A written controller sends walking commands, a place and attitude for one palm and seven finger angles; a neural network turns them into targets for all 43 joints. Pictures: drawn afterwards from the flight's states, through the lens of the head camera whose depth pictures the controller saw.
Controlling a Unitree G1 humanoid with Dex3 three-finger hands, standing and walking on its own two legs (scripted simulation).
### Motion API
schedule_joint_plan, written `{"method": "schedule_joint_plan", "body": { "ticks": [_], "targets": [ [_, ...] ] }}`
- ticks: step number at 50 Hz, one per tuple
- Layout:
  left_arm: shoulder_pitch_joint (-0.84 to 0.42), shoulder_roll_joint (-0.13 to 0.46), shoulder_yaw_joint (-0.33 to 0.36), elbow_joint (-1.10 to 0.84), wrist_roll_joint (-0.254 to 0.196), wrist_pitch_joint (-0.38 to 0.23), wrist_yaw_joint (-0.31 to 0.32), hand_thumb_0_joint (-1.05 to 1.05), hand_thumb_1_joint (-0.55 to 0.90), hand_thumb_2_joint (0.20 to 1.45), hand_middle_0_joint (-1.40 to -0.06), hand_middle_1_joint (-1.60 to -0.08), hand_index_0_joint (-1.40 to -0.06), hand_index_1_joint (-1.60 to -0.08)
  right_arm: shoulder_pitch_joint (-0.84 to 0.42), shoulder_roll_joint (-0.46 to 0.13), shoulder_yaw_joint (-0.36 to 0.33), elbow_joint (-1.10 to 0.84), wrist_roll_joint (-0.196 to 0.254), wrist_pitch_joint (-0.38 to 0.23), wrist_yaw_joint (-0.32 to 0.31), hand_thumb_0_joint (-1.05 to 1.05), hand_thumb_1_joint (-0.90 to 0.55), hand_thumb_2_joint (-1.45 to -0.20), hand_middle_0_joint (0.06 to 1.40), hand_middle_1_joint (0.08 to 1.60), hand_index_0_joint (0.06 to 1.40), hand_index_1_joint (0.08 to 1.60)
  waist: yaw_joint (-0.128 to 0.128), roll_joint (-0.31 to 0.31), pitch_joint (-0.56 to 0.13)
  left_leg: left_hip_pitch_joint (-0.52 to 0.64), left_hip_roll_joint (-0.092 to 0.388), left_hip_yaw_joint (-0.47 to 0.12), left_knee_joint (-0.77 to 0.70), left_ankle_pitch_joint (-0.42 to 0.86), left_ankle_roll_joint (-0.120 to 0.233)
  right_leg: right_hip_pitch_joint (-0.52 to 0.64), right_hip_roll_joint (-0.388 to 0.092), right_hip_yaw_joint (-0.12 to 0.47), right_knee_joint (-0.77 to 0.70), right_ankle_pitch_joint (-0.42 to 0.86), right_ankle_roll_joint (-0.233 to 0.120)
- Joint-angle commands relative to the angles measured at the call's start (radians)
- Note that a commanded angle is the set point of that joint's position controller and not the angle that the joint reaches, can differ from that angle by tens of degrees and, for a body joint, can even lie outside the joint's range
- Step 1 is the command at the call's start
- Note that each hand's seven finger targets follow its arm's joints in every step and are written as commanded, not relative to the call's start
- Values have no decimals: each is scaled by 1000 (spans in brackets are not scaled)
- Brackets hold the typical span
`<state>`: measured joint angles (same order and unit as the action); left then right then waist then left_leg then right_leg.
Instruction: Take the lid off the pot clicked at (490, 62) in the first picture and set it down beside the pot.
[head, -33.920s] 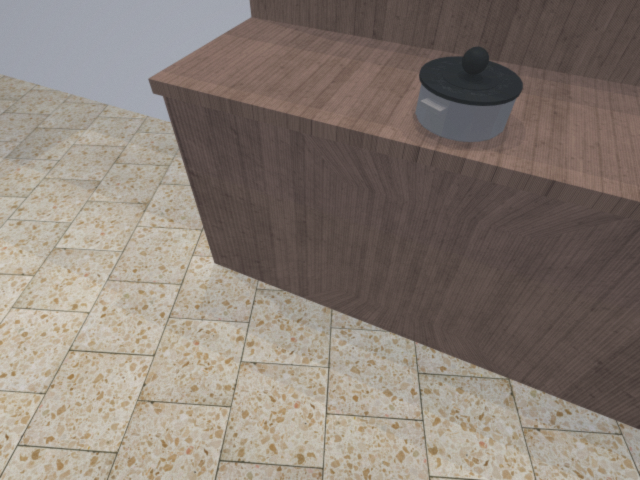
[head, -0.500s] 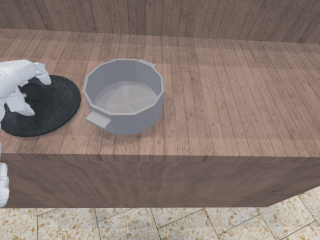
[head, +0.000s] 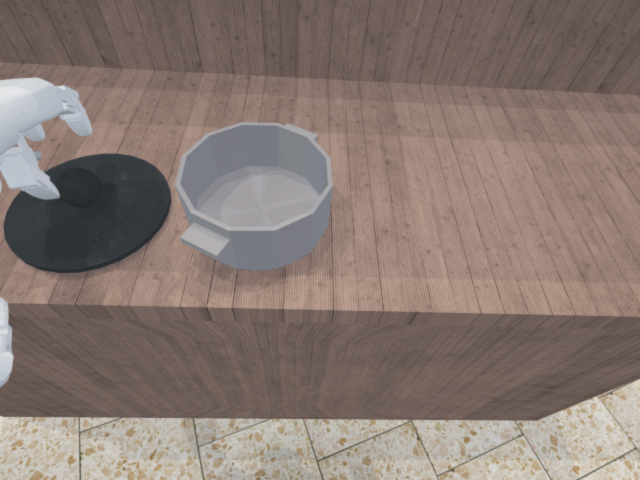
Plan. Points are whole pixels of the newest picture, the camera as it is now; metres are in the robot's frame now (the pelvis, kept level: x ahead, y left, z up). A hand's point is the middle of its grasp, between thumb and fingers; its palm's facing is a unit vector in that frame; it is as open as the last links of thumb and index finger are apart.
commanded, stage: raise the empty hand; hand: left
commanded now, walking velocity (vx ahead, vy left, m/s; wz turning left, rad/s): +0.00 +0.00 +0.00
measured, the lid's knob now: (79, 187) +0.48 +0.30 +0.08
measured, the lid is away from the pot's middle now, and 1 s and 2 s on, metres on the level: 0.23 0.23 0.23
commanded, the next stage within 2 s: draw the hand back to the body in 0.68 s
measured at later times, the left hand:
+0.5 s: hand (18, 109) +0.46 +0.30 +0.21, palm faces -0.29 -0.09 -0.95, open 11.0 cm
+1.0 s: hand (17, 114) +0.45 +0.30 +0.21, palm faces -0.29 -0.08 -0.95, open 11.0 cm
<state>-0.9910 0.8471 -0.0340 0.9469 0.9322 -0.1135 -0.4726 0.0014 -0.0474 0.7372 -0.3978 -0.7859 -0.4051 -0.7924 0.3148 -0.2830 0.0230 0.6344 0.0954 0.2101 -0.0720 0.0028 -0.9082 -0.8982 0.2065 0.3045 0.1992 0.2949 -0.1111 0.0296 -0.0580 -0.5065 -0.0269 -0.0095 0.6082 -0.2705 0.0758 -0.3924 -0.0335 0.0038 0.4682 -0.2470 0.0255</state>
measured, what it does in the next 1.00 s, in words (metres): stands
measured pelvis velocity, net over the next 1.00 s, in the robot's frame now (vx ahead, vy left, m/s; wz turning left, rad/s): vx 0.01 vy -0.02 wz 0.00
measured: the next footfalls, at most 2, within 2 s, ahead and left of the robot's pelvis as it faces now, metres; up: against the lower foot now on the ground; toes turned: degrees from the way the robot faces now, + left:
none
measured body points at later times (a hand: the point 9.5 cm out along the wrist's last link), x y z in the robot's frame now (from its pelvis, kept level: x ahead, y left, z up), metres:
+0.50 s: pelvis +0.00 +0.00 +0.01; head +0.05 +0.01 +0.45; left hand +0.47 +0.31 +0.26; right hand +0.07 -0.27 -0.11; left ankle +0.01 +0.07 -0.73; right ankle -0.01 -0.18 -0.73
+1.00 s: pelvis +0.01 -0.02 +0.01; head +0.06 -0.02 +0.45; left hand +0.46 +0.30 +0.26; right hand +0.08 -0.29 -0.11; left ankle +0.01 +0.07 -0.73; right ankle -0.01 -0.18 -0.73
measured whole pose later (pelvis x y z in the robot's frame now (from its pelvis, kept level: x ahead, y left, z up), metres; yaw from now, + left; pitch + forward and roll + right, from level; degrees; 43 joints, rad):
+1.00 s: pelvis +0.01 -0.02 +0.01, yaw +0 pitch +9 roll -2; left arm -0.99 0.88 -0.01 0.82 0.93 0.00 -0.55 0.00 -0.05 0.74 -0.40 -0.79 -0.40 -0.79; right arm 0.28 -0.29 0.02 0.60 0.09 0.22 -0.03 0.00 -0.91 -0.90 0.21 0.30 0.20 0.29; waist -0.10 0.04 -0.04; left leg -0.42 -0.03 -0.01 0.51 -0.23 0.06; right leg -0.33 -0.04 0.01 0.40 -0.22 0.04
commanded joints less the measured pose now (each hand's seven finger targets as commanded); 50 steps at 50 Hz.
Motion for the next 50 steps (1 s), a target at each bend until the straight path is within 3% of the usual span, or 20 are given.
{"method": "schedule_joint_plan", "body": {
  "ticks": [1, 3, 5, 6, 11, 13, 17, 23, 24, 26, 27, 29, 33, 36, 38, 40, 44, 46, 49, 50],
  "targets": [
    [-473, 283, 69, -162, -5, 26, 23, 0, -55, 736, -386, -789, -386, -789, 27, -173, -67, -93, -8, -23, 4, 0, -900, -900, 200, 300, 200, 300, 0, 109, -350, 389, -7, -46, -65, 375, 9, -28, 102, -79, -42, 186, -66],
    [-497, 257, 38, -183, 0, 36, 14, 0, -55, 736, -386, -789, -386, -789, 21, -174, -65, -91, -4, -20, 9, 0, -900, -900, 200, 300, 200, 300, -3, 112, -329, 393, -3, -52, -74, 359, 4, -46, 104, -83, -53, 164, -66],
    [-542, 292, 62, -293, 2, 34, 12, 0, -55, 736, -386, -789, -386, -789, 20, -175, -74, -102, -12, -22, 17, 0, -900, -900, 200, 300, 200, 300, 5, 161, -395, 456, 0, -64, -70, 433, 4, -31, 104, -76, -57, 182, -67],
    [-532, 265, 46, -283, 3, 37, 10, 0, -55, 736, -386, -789, -386, -789, 17, -169, -72, -106, -10, -22, 15, 0, -900, -900, 200, 300, 200, 300, -2, 162, -401, 480, -2, -73, -67, 474, 1, -43, 108, -78, -55, 187, -68],
    [-526, 292, 75, -221, -13, 58, -4, 0, -55, 736, -386, -789, -386, -789, 18, -173, -69, -98, -9, -22, 18, 0, -900, -900, 200, 300, 200, 300, 2, 77, -381, 421, -9, -60, -89, 393, 8, 3, 100, -77, -63, 190, -63],
    [-573, 266, 41, -208, -7, 70, -8, 0, -55, 736, -386, -789, -386, -789, 13, -174, -65, -90, -8, -24, 18, 0, -900, -900, 200, 300, 200, 300, -1, 86, -348, 413, -6, -63, -107, 350, 3, -12, 100, -83, -72, 166, -65],
    [-611, 308, 66, -269, 19, 74, -2, 0, -55, 736, -386, -789, -386, -789, 6, -171, -67, -106, -14, -35, 21, 0, -900, -900, 200, 300, 200, 300, 7, 123, -415, 466, -10, -71, -95, 450, -1, 15, 101, -72, -69, 207, -68],
    [-590, 242, 7, -130, 8, 108, -28, 0, -55, 736, -386, -789, -386, -789, -1, -170, -57, -95, -6, -34, 23, 0, -900, -900, 200, 300, 200, 300, 0, 48, -308, 374, -12, -48, -123, 325, 2, 17, 96, -79, -82, 176, -64],
    [-627, 231, -8, -171, 5, 108, -31, 0, -55, 736, -386, -789, -386, -789, -1, -176, -64, -95, -9, -37, 25, 0, -900, -900, 200, 300, 200, 300, -1, 77, -323, 399, -10, -45, -121, 351, 2, 16, 88, -75, -89, 190, -67],
    [-684, 288, 34, -277, 27, 107, -24, 0, -55, 736, -386, -789, -386, -789, -5, -170, -66, -111, -15, -41, 24, 0, -900, -900, 200, 300, 200, 300, 6, 123, -412, 467, -12, -55, -111, 431, 4, 44, 96, -68, -83, 219, -67],
    [-672, 292, 41, -263, 30, 107, -23, 0, -55, 736, -386, -789, -386, -789, -5, -167, -63, -112, -14, -44, 22, 0, -900, -900, 200, 300, 200, 300, 5, 112, -407, 473, -11, -63, -110, 454, 1, 39, 98, -70, -84, 221, -67],
    [-682, 220, -22, -245, 13, 112, -33, 0, -55, 736, -386, -789, -386, -789, 4, -167, -65, -100, -13, -48, 20, 0, -900, -900, 200, 300, 200, 300, -11, 119, -372, 476, -7, -60, -114, 449, -2, 10, 95, -75, -98, 207, -67],
    [-564, 253, 12, -86, 11, 124, -45, 0, -55, 736, -386, -789, -386, -789, 3, -172, -52, -89, -7, -42, 23, 0, -900, -900, 200, 300, 200, 300, 4, 22, -296, 363, -15, -32, -131, 328, 3, 44, 96, -79, -90, 194, -62],
    [-653, 278, 15, -191, 31, 120, -40, 0, -55, 736, -386, -789, -386, -789, -9, -172, -59, -102, -13, -35, 24, 0, -900, -900, 200, 300, 200, 300, 6, 66, -366, 396, -17, -28, -123, 378, 8, 78, 92, -71, -84, 236, -63],
    [-706, 273, 10, -283, 33, 116, -36, 0, -55, 736, -386, -789, -386, -789, -13, -167, -62, -109, -15, -40, 23, 0, -900, -900, 200, 300, 200, 300, 1, 138, -412, 471, -12, -42, -120, 447, 5, 58, 97, -72, -88, 236, -64],
    [-665, 286, 31, -292, 29, 110, -33, 0, -55, 736, -386, -789, -386, -789, 1, -165, -66, -109, -18, -44, 22, 0, -900, -900, 200, 300, 200, 300, -1, 131, -412, 492, -8, -50, -111, 478, 6, 43, 102, -72, -97, 230, -62],
    [-450, 365, 129, -221, 1, 102, -37, 0, -55, 736, -386, -789, -386, -789, -15, -177, -62, -125, -13, -38, 30, 0, -900, -900, 200, 300, 200, 300, 32, 78, -382, 394, -18, -24, -112, 459, 6, 116, 86, -67, -76, 281, -64],
    [-414, 325, 106, -236, -1, 111, -43, 0, -55, 736, -386, -789, -386, -789, -42, -166, -59, -136, -10, -28, 34, 0, -900, -900, 200, 300, 200, 300, 32, 55, -340, 372, -16, -18, -114, 439, 8, 106, 91, -75, -75, 275, -59],
    [-454, 334, 107, -418, -15, 113, -45, 0, -55, 736, -386, -789, -386, -789, -70, -168, -66, -162, -8, -20, 41, 0, -900, -900, 200, 300, 200, 300, 31, 104, -385, 428, -9, -27, -113, 486, 12, 109, 85, -68, -85, 279, -62],
    [-488, 371, 139, -517, -12, 112, -40, 0, -55, 736, -386, -789, -386, -789, -67, -163, -68, -174, -12, -20, 43, 0, -900, -900, 200, 300, 200, 300, 34, 133, -435, 471, -10, -40, -115, 509, 16, 119, 93, -68, -86, 279, -59]
  ]
}}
